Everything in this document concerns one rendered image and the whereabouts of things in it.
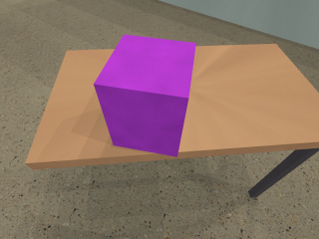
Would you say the table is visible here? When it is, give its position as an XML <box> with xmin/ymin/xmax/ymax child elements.
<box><xmin>25</xmin><ymin>44</ymin><xmax>319</xmax><ymax>198</ymax></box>

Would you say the carton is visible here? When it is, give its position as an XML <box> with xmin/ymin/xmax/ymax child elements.
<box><xmin>94</xmin><ymin>34</ymin><xmax>196</xmax><ymax>157</ymax></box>

